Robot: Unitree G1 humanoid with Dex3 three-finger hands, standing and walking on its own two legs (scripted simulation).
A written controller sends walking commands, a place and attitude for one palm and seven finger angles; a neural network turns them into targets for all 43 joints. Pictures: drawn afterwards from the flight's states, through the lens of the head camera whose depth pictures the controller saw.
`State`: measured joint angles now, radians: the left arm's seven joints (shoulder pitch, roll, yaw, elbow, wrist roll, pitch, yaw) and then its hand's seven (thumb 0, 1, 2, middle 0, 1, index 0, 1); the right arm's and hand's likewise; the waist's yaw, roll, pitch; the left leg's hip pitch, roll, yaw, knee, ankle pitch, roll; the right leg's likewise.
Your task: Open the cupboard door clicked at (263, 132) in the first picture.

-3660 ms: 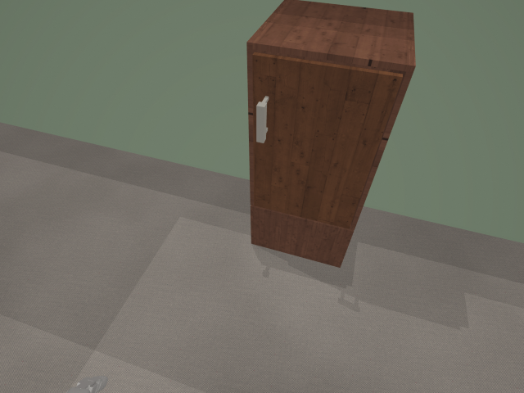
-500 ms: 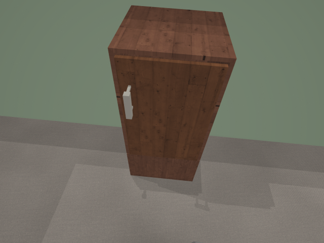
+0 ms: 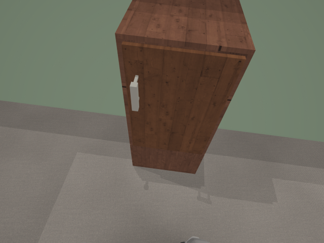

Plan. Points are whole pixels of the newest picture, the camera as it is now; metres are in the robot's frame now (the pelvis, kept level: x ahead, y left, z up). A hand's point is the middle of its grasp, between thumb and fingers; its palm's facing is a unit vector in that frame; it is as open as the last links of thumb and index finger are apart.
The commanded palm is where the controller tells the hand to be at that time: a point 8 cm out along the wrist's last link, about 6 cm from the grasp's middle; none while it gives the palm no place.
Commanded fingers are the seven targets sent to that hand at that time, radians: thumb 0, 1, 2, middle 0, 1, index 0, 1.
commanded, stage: come to a stop and stand still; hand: left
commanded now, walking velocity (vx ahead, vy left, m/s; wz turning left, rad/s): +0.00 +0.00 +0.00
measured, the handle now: (135, 93) +0.59 +0.12 -0.03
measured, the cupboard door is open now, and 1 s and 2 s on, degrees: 0 0 0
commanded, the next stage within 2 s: look again from close up in 0.82 s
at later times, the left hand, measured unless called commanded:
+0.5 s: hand out of the picture -0.04 +0.16 -0.16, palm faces +0.01 -0.98 -0.19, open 7.3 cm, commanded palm none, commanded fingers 0.00 0.90 0.90 -0.20 -0.30 -0.20 -0.30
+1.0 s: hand out of the picture -0.07 +0.14 -0.16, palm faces +0.00 -0.99 -0.15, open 7.4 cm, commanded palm none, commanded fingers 0.00 0.90 0.90 -0.20 -0.30 -0.20 -0.30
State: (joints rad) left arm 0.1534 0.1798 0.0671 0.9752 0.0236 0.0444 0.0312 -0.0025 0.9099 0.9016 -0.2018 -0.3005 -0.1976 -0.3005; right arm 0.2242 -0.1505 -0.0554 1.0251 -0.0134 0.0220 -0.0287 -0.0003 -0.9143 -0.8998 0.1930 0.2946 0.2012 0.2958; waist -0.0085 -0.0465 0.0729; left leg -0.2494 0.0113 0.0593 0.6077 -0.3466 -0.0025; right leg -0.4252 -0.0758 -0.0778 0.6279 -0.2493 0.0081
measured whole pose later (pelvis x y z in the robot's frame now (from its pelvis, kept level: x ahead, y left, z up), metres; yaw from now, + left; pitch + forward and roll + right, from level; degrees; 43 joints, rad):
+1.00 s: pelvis -0.05 -0.01 +0.01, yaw -1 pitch +0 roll -1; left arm 0.33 0.09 -0.01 1.13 0.02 -0.03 0.05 0.00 0.91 0.90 -0.20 -0.30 -0.20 -0.30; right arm 0.32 -0.11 0.00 1.12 -0.01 0.00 -0.02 0.00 -0.91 -0.90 0.19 0.29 0.20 0.30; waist -0.02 0.02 0.03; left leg -0.27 0.04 0.06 0.51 -0.23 0.00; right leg -0.20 0.02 -0.05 0.45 -0.24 -0.02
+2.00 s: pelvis +0.00 -0.01 +0.01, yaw -2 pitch +0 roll -1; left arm 0.47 0.12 0.03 1.09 0.03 -0.03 0.01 0.00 0.91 0.90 -0.20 -0.30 -0.19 -0.30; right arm 0.29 -0.16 -0.02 1.03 -0.01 -0.04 -0.01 0.01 -0.93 -0.90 0.19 0.29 0.20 0.30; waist 0.02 -0.02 -0.02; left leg -0.33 0.03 0.11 0.57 -0.29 0.03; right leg -0.16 0.02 -0.05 0.49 -0.34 -0.02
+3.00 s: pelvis -0.01 -0.02 +0.01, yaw -2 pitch -1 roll +0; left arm 0.31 0.14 0.01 1.06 0.02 0.01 0.03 0.00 0.92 0.90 -0.20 -0.30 -0.19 -0.30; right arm 0.27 -0.16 -0.02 1.04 -0.01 0.01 -0.03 0.01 -0.95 -0.90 0.20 0.30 0.20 0.30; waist 0.00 0.00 0.01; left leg -0.25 -0.02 0.10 0.47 -0.21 0.05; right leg -0.22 -0.03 -0.03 0.50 -0.27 0.00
